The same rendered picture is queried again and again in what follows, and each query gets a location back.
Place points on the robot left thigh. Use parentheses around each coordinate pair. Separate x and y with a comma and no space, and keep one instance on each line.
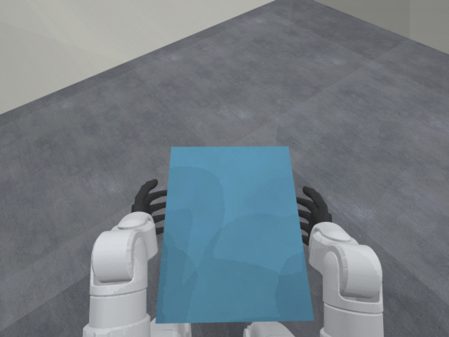
(170,330)

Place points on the robot right hand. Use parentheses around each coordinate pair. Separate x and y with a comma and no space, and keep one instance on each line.
(319,211)

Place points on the robot left forearm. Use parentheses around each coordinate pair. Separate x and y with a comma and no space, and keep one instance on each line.
(118,301)

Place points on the robot right thigh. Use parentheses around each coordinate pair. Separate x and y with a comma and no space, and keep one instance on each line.
(267,329)

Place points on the robot right forearm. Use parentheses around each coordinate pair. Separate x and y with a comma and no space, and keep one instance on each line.
(352,283)

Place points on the robot left hand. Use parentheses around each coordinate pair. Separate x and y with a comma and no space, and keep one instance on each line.
(143,200)

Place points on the robot thigh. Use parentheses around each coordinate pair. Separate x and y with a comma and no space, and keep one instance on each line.
(267,329)
(170,330)

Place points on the carton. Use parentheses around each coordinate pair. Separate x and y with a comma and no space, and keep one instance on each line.
(232,244)

